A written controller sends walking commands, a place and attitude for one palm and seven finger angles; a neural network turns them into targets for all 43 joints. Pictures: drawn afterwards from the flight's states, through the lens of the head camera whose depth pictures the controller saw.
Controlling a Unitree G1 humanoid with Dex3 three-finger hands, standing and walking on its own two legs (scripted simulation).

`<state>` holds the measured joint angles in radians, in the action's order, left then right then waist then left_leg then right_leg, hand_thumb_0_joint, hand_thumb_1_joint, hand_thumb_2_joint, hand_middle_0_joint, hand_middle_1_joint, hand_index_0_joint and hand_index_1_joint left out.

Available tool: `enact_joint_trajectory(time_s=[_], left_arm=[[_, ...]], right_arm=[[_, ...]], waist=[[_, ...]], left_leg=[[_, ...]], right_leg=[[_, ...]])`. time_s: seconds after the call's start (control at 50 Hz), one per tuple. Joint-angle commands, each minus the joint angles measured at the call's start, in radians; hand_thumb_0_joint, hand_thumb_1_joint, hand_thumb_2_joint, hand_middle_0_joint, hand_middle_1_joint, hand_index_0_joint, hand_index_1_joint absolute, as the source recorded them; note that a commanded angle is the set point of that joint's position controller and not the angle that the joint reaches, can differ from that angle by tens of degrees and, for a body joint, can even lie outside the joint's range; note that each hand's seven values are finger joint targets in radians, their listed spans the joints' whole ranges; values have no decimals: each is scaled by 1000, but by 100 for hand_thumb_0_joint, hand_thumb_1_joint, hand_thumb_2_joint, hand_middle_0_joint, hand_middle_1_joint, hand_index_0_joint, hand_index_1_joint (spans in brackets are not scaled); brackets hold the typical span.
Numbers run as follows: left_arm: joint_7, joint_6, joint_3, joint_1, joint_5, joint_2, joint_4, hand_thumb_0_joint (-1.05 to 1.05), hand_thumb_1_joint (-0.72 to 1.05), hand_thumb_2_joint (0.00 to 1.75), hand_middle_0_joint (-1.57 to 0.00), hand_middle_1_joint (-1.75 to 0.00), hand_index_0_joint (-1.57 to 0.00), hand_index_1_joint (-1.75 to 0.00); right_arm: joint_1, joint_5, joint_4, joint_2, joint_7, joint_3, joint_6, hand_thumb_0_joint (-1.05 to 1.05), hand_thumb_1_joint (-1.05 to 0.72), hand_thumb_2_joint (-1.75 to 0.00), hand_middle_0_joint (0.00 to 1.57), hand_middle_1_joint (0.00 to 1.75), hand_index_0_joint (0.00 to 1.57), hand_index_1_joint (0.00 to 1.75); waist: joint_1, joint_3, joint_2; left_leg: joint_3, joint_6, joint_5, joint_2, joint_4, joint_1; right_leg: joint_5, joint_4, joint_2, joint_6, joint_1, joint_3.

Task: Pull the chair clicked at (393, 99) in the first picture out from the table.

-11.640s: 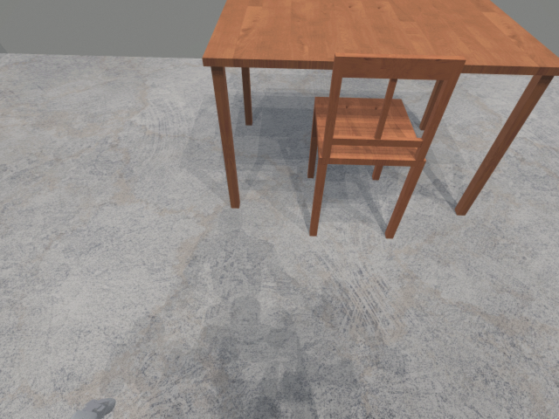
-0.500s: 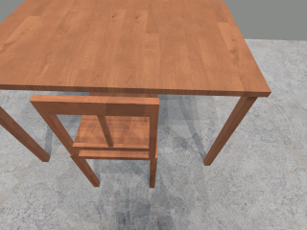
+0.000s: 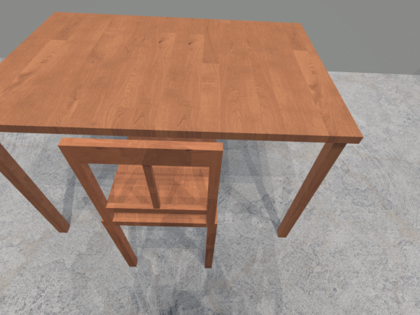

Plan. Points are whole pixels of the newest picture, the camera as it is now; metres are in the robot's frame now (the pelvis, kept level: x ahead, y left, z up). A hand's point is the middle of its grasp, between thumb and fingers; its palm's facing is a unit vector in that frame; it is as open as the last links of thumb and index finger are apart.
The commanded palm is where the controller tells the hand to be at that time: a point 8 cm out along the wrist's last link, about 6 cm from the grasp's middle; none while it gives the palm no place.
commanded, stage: come to a stop and stand still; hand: left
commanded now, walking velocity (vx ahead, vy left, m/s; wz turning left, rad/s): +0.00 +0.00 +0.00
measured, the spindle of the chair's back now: (152, 186) +0.45 +0.19 -0.12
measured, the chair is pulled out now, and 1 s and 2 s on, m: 0.00 0.00 0.00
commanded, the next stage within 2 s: look again from close up in 0.04 s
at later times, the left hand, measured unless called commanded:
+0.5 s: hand out of the picture +0.00 +0.18 -0.18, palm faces +0.02 -0.98 -0.21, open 7.4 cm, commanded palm none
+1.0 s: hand out of the picture -0.04 +0.16 -0.18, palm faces +0.03 -0.99 -0.16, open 7.4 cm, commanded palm none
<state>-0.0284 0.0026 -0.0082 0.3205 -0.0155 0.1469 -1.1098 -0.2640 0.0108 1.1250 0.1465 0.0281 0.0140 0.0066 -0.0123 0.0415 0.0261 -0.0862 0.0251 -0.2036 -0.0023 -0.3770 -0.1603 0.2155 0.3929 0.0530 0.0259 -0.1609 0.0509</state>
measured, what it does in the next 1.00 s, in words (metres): stands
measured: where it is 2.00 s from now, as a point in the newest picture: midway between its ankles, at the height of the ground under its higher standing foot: outside the picture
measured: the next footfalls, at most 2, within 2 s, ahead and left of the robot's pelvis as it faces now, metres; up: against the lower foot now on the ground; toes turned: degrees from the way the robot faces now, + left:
none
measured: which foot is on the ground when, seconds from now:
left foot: down 0.00-1.00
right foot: down 0.00-1.00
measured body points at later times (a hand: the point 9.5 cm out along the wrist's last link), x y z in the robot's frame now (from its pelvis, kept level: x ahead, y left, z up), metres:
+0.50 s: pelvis -0.02 +0.00 -0.01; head -0.02 +0.00 +0.44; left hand +0.00 +0.23 -0.16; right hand +0.00 -0.22 -0.17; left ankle +0.00 +0.10 -0.74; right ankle +0.00 -0.13 -0.74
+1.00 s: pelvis -0.02 +0.00 +0.00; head -0.02 +0.01 +0.45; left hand -0.04 +0.21 -0.17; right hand -0.01 -0.22 -0.16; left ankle +0.00 +0.10 -0.74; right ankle +0.00 -0.13 -0.74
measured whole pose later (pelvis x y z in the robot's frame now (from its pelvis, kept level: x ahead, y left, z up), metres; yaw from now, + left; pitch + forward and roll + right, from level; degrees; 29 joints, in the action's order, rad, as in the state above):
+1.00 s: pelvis -0.02 +0.00 +0.00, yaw +1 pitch -2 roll +0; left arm -0.04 0.01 -0.02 0.34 -0.02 0.14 -1.08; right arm -0.28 0.01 1.12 0.15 0.01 0.02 0.01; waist 0.00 0.03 0.02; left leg -0.07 0.03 -0.21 0.00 -0.45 -0.21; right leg 0.22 0.45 0.06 0.02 -0.20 0.06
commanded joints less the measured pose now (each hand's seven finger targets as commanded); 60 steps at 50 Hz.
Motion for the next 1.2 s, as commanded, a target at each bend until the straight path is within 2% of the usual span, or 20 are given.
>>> enact_joint_trajectory(time_s=[0.0, 0.06, 0.1, 0.12, 0.14, 0.16, 0.18, 0.2, 0.24, 0.26, 0.32, 0.34, 0.38, 0.42, 0.46, 0.54, 0.66, 0.78, 0.86, 1.18], left_arm=[[-6, 18, 15, 71, 4, 82, 19, 0, 90, 90, -20, -30, -20, -30], [-7, 18, 13, 79, 5, 76, 13, 0, 90, 90, -20, -30, -20, -30], [-9, 19, 14, 84, 5, 70, 9, 0, 90, 90, -20, -30, -20, -30], [-45, 39, -1, 80, -13, 101, -11, 0, 90, 90, -20, -30, -20, -30], [-39, 47, 10, 73, -7, 141, 10, 0, 90, 90, -20, -30, -20, -30], [-34, 47, 13, 94, -2, 124, 28, 0, 90, 90, -20, -30, -20, -30], [-33, 48, 9, 90, 2, 110, 23, 0, 90, 90, -20, -30, -20, -30], [-30, 44, 7, 74, 5, 103, 29, 0, 90, 90, -20, -30, -20, -30], [-25, 33, 7, 47, 5, 98, 49, 0, 90, 90, -20, -30, -20, -30], [-24, 29, 8, 39, 2, 90, 54, 0, 90, 90, -20, -30, -20, -30], [-22, 25, 9, 39, 0, 91, 67, 0, 90, 90, -20, -30, -20, -30], [-20, 22, 9, 41, 0, 91, 71, 0, 90, 90, -20, -30, -20, -30], [-20, 19, 13, 45, -2, 96, 81, 0, 90, 90, -20, -30, -20, -30], [-19, 20, 13, 46, -1, 100, 84, 0, 90, 90, -20, -30, -20, -30], [-18, 19, 14, 50, -1, 101, 92, 0, 90, 90, -20, -30, -20, -30], [-15, 17, 16, 43, -1, 111, 104, 0, 90, 90, -20, -30, -20, -30], [-12, 21, 14, 47, 0, 117, 103, 0, 90, 90, -20, -30, -20, -30], [-13, 27, 12, 62, 2, 107, 83, 0, 90, 90, -20, -30, -20, -30], [-13, 26, 9, 68, 1, 100, 69, 0, 90, 90, -20, -30, -20, -30], [-15, 24, 11, 93, 1, 76, 39, 0, 90, 90, -20, -30, -20, -30]], right_arm=[[-60, -3, -20, 87, 3, -17, 22, 0, -90, -90, 20, 30, 20, 30], [-69, -5, -9, 77, 4, -16, 21, 0, -90, -90, 20, 30, 20, 30], [-82, -4, -4, 72, 5, -17, 23, 0, -90, -90, 20, 30, 20, 30], [3, -9, -71, 131, -10, -17, 34, 0, -90, -90, 20, 30, 20, 30], [-6, -9, -91, 96, -9, -13, 33, 0, -90, -90, 20, 30, 20, 30], [-83, -1, -85, 76, -3, -22, 45, 0, -90, -90, 20, 30, 20, 30], [-103, -1, -78, 81, 0, -20, 48, 0, -90, -90, 20, 30, 20, 30], [-95, -5, -77, 89, 1, -23, 40, 0, -90, -90, 20, 30, 20, 30], [-84, -2, -90, 90, -1, -25, 31, 0, -90, -90, 20, 30, 20, 30], [-82, -2, -94, 92, -2, -26, 28, 0, -90, -90, 20, 30, 20, 30], [-84, -1, -97, 96, -8, -28, 24, 0, -90, -90, 20, 30, 20, 30], [-77, 1, -99, 92, -8, -27, 23, 0, -90, -90, 20, 30, 20, 30], [-74, 1, -105, 101, -10, -28, 23, 0, -90, -90, 20, 30, 20, 30], [-70, 0, -105, 106, -10, -28, 23, 0, -90, -90, 20, 30, 20, 30], [-68, 1, -106, 109, -11, -28, 24, 0, -90, -90, 20, 30, 20, 30], [-63, 1, -107, 112, -13, -29, 20, 0, -90, -90, 20, 30, 20, 30], [-53, -1, -97, 113, -15, -26, 19, 0, -90, -90, 20, 30, 20, 30], [-51, -4, -74, 104, -14, -23, 23, 0, -90, -90, 20, 30, 20, 30], [-53, -6, -57, 100, -12, -20, 21, 0, -90, -90, 20, 30, 20, 30], [-63, -6, -22, 84, -9, -20, 21, 0, -90, -90, 20, 30, 20, 30]], waist=[[1, 18, -14], [-1, 38, -20], [1, 21, -14], [-9, 45, -97], [16, 20, -90], [25, -68, -112], [23, -131, -71], [28, -126, -30], [24, -62, 8], [27, 2, 22], [24, 75, 14], [18, 78, -19], [15, 94, -33], [14, 83, -7], [12, 65, -23], [12, 61, -12], [14, 32, -22], [13, 10, -17], [12, 37, -12], [7, 40, -21]], left_leg=[[121, -2, 42, 100, 92, -17], [119, -1, 28, 99, 94, -29], [121, -1, 48, 99, 88, -18], [90, -24, 181, 128, -96, -93], [100, -38, 162, 85, -74, -59], [109, -22, 134, 88, -59, -46], [125, -15, 191, 100, -85, -41], [127, -11, 168, 106, -77, -41], [132, -4, 90, 104, -52, -73], [135, -4, 40, 100, -37, -113], [145, 0, -39, 91, 4, -158], [150, 2, -60, 92, 18, -156], [157, 2, -105, 91, 41, -183], [151, 2, -94, 88, 39, -169], [150, 4, -91, 88, 42, -153], [149, 4, -125, 92, 55, -145], [130, -2, -89, 83, 37, -114], [122, -3, -17, 86, 27, -85], [124, -4, -25, 88, 39, -94], [128, -3, -33, 92, 62, -92]], right_leg=[[-42, -66, 59, -40, -24, -70], [-31, -68, 58, -40, -31, -69], [-45, -62, 57, -42, -27, -69], [-185, -32, 94, -47, -56, -84], [-326, 2, 107, -65, -40, -96], [-253, 39, 107, -75, 16, -95], [-232, 52, 95, -75, 39, -82], [-173, 48, 85, -69, 27, -74], [-61, 35, 69, -64, -21, -67], [-10, 29, 67, -61, -53, -63], [43, 27, 56, -61, -91, -66], [56, 24, 53, -63, -95, -67], [55, 29, 48, -59, -89, -64], [48, 21, 52, -58, -83, -70], [42, 17, 54, -57, -77, -70], [66, -2, 55, -53, -83, -69], [63, -26, 67, -52, -83, -81], [1, -29, 71, -49, -65, -79], [6, -36, 68, -47, -67, -75], [-11, -36, 65, -43, -51, -60]])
